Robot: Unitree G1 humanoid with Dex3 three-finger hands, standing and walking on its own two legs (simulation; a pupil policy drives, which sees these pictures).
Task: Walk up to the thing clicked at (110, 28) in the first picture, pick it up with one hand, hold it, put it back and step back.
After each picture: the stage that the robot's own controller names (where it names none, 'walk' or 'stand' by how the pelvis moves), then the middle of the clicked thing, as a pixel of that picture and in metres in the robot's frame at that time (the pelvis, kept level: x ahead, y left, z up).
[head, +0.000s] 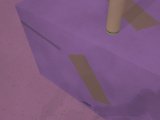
stand; (116, 8) +0.69 -0.13 +0.10
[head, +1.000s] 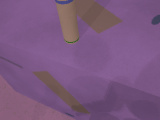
walk; (67, 15) +0.58 +0.10 +0.12
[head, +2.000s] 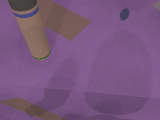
rise first; (32, 28) +0.45 +0.19 +0.13
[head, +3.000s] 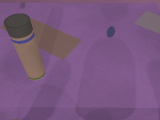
stand; (28, 51) +0.42 +0.20 +0.10
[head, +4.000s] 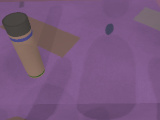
stand; (27, 49) +0.43 +0.21 +0.10
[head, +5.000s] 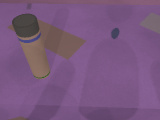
stand; (34, 50) +0.43 +0.19 +0.09
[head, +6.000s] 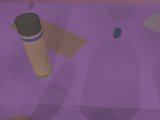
stand; (36, 50) +0.43 +0.18 +0.09
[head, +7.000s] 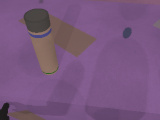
rise first; (44, 46) +0.44 +0.17 +0.10
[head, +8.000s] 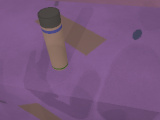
go down; (55, 42) +0.46 +0.16 +0.10
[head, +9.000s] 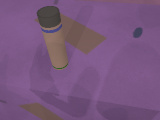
go down; (55, 41) +0.46 +0.16 +0.10
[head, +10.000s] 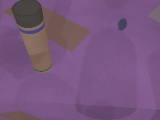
go down; (36, 42) +0.43 +0.14 +0.11
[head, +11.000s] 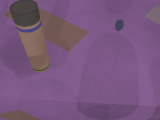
approach; (34, 41) +0.45 +0.15 +0.11
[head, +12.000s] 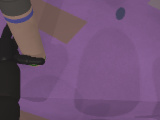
close; (26, 33) +0.44 +0.16 +0.14
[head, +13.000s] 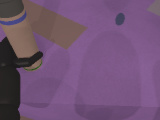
lift; (21, 37) +0.43 +0.18 +0.14
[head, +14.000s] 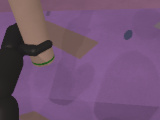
lift; (31, 21) +0.37 +0.14 +0.29
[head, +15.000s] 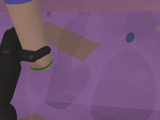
hold; (29, 26) +0.35 +0.15 +0.28
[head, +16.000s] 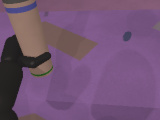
hold; (30, 34) +0.35 +0.15 +0.26
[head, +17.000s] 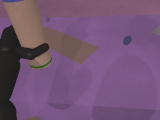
crouch; (28, 24) +0.35 +0.15 +0.30
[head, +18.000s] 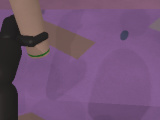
crouch; (28, 14) +0.41 +0.15 +0.28
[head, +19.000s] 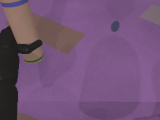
lower; (23, 25) +0.46 +0.17 +0.19
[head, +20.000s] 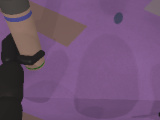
lower; (25, 35) +0.44 +0.17 +0.14
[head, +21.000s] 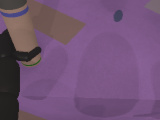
lower; (22, 31) +0.45 +0.18 +0.15
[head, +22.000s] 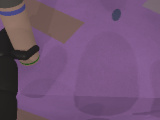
lower; (19, 30) +0.46 +0.18 +0.14
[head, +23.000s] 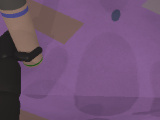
loosen; (22, 31) +0.45 +0.17 +0.14
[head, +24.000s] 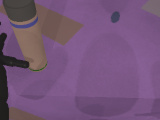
withdraw; (30, 39) +0.43 +0.15 +0.14
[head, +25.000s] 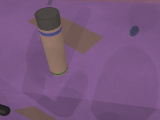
sink last; (54, 46) +0.43 +0.14 +0.13
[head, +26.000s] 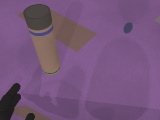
stand; (45, 44) +0.42 +0.16 +0.12
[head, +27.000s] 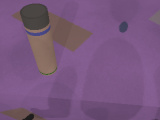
stand; (42, 45) +0.42 +0.15 +0.12
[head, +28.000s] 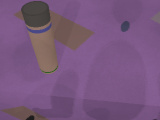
stand; (43, 42) +0.42 +0.15 +0.13
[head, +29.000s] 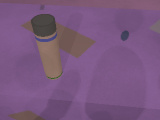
stand; (49, 50) +0.43 +0.14 +0.11
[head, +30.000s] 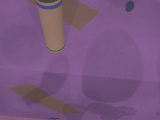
walk; (52, 20) +0.49 +0.12 +0.12
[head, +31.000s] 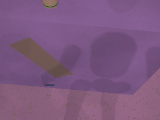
walk; out of the picture +0.72 +0.18 +0.11
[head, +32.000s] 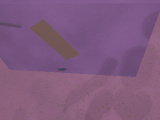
stand; out of the picture +1.04 +0.23 +0.11
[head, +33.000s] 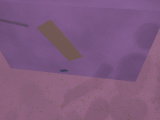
stand; out of the picture +1.07 +0.16 +0.10
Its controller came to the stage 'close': yes
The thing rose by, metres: 0.21
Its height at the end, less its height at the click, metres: +0.00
